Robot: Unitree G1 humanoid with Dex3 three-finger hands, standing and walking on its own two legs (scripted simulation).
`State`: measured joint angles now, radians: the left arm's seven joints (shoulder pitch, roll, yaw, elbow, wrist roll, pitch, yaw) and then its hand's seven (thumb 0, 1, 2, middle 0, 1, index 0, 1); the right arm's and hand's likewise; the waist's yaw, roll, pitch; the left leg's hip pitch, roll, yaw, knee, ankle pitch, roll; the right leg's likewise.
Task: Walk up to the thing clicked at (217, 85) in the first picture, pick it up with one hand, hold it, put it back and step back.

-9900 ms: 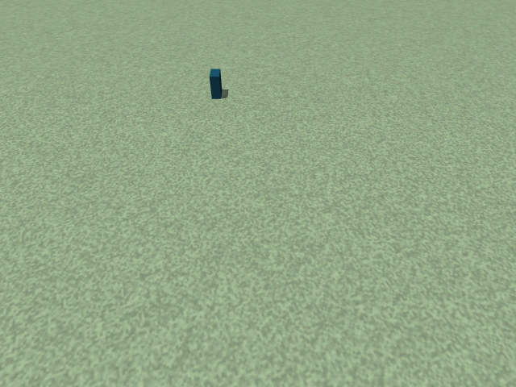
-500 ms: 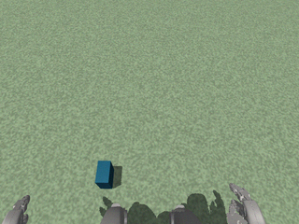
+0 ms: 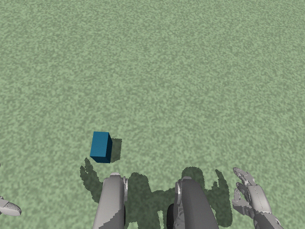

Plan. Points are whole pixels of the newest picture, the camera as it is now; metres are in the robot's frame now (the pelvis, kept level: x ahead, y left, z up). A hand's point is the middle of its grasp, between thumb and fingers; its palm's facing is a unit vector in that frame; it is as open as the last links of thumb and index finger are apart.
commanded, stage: go down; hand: left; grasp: from the side
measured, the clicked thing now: (102, 148) +0.42 +0.23 -0.48
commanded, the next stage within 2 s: approach in 1.82 s
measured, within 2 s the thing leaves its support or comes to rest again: neither
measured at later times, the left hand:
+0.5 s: hand (5, 165) +0.28 +0.41 -0.13, palm faces +0.31 -0.93 -0.19, open 17.1 cm
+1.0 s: hand (4, 160) +0.29 +0.43 -0.15, palm faces +0.33 -0.93 -0.15, open 17.2 cm
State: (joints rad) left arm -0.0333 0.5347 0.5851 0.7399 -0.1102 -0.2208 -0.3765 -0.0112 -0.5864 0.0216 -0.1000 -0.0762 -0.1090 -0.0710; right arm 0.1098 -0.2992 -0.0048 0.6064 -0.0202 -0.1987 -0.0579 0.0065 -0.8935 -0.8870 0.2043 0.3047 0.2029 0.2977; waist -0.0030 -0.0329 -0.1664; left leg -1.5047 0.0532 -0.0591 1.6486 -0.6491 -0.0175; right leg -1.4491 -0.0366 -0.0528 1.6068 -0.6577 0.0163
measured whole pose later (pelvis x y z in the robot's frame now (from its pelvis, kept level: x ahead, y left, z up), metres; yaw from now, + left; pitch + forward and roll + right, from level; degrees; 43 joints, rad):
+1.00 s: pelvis -0.04 +0.00 -0.15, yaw -4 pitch +32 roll -6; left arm -0.41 0.84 0.88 1.01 -0.18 -0.32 -0.62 -0.01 -0.50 0.11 -0.05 -0.09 -0.05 -0.10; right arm 0.07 -0.35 0.07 0.68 -0.05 -0.19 -0.07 0.00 -0.90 -0.90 0.21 0.30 0.20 0.30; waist -0.02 -0.04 -0.12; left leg -2.02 0.05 -0.13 2.13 -0.68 -0.02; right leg -1.94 -0.02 -0.08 2.06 -0.68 0.01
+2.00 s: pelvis -0.05 +0.00 -0.19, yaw -4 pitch +31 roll -7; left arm -0.44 0.88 0.94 1.03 -0.22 -0.36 -0.68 -0.02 -0.61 0.11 -0.07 -0.11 -0.06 -0.13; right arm 0.08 -0.36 0.09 0.69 -0.05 -0.18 -0.04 0.00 -0.91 -0.90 0.21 0.31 0.20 0.30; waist -0.02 -0.06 -0.09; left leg -2.12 0.04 -0.14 2.25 -0.68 -0.02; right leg -2.04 -0.02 -0.07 2.18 -0.69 0.02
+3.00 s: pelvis -0.06 +0.02 -0.29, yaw -12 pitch +12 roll -15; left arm -0.53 0.78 0.73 1.36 -0.14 -1.01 -0.20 -0.02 -0.61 0.07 -0.07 -0.15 -0.09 -0.14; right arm -0.13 -0.38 0.40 0.60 -0.32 -0.03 0.11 0.00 -0.92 -0.89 0.21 0.31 0.21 0.30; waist -0.18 -0.24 0.24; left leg -2.22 0.03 -0.34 2.66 -0.69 -0.02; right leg -2.08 0.06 -0.19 2.45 -0.62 0.06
